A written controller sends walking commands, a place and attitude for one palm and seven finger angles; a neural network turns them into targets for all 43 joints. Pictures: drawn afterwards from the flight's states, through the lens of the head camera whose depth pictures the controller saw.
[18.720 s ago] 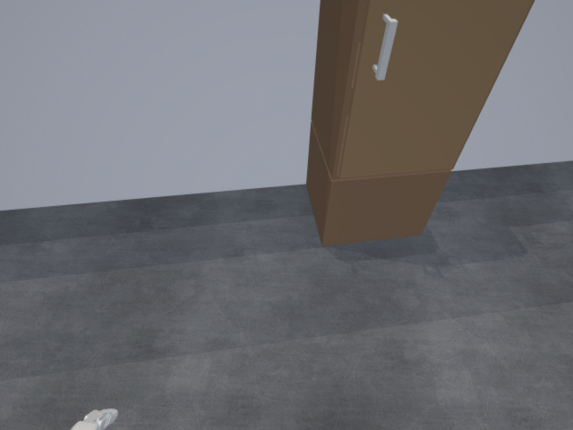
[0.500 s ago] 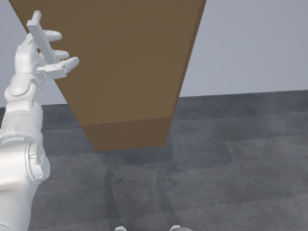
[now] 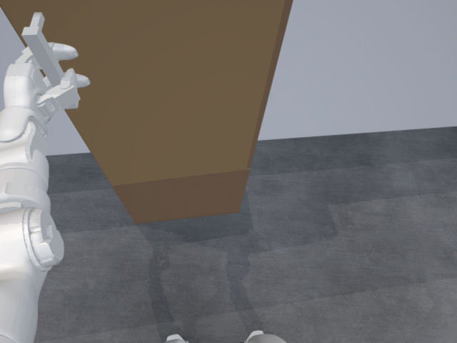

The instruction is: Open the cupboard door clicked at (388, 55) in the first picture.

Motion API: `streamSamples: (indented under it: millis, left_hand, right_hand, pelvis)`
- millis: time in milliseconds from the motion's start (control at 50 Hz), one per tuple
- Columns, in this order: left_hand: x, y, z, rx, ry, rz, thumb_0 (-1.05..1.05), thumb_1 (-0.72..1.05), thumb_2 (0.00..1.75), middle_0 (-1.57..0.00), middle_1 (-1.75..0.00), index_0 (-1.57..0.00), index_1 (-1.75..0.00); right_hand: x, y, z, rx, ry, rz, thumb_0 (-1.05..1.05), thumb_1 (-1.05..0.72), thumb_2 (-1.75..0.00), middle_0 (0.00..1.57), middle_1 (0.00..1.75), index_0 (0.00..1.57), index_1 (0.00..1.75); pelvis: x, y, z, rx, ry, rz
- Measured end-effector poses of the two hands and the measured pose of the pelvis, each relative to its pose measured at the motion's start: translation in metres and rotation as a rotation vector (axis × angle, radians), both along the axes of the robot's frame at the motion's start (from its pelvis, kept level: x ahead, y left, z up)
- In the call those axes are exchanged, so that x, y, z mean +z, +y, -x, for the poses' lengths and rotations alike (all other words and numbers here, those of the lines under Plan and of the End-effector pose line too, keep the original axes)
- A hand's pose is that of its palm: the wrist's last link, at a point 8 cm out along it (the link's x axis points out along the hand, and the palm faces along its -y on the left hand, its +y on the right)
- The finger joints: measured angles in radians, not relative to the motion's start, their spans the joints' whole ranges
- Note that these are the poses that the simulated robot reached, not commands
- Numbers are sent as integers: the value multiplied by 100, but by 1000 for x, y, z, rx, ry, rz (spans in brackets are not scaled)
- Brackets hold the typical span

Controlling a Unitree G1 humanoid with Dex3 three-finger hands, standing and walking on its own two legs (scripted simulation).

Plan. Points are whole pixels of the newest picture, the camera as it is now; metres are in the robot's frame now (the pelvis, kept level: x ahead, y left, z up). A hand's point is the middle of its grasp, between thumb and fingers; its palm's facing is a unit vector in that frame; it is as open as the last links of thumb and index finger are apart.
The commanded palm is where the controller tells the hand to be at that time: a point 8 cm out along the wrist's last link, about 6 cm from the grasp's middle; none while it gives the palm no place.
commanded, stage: pull the door open along its arc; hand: left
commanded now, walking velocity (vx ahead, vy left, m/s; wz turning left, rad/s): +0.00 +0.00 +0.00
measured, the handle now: (56, 64) +0.56 +0.24 +0.14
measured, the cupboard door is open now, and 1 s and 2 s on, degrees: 2 46 46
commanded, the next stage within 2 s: open thumb and fingers to let go in 0.80 s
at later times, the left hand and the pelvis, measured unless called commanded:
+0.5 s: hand (96, 157) +0.38 +0.16 +0.13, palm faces +0.23 -0.97 +0.11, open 5.7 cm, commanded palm +0.31 +0.20 +0.13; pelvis +0.01 +0.00 +0.01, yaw +0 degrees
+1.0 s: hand (178, 219) +0.28 +0.05 +0.13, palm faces +0.41 -0.91 -0.02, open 5.8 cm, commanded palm +0.23 +0.10 +0.13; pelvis -0.01 -0.04 +0.02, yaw +4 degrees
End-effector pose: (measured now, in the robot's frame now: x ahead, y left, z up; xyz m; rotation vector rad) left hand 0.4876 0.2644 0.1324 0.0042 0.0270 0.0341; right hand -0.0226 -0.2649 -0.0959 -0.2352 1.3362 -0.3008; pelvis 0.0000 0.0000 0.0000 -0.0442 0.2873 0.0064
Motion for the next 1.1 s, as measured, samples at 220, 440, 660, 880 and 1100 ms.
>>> streamSamples:
  millis: [220, 440, 660, 880, 1100]
  left_hand:
    - [-2, -6, 35, -38, -33, 8, 1, 77, 79, -37, -135, -37, -135]
    - [-7, -42, 118, 119, -72, 119, 2, 72, 74, -37, -135, -38, -135]
    - [0, -116, 206, 353, -13, 60, -1, 71, 75, -37, -135, -38, -135]
    - [3, -172, 253, 330, 10, -6, 0, 72, 75, -36, -134, -40, -135]
    - [4, -174, 249, 418, 9, -19, 1, 58, 75, -37, -133, -38, -133]
  right_hand:
    - [3, 3, -30, -20, -112, -33, 1, -91, -90, 20, 30, 20, 30]
    - [16, 18, -133, 120, -420, -103, 1, -91, -90, 20, 30, 20, 30]
    - [41, 53, -210, 291, -606, -187, 1, -91, -90, 20, 30, 20, 30]
    - [44, 41, -211, 296, -589, -203, 1, -91, -90, 20, 30, 20, 30]
    - [25, 13, -192, 297, -481, -168, 2, -91, -90, 20, 30, 20, 30]
  pelvis:
    - [7, 1, -10, -31, -48, -9]
    - [14, 3, -9, -19, -130, -19]
    - [18, -10, 1, 15, -235, -41]
    - [22, -34, 2, 33, -317, -52]
    - [23, -51, 10, 58, -324, -64]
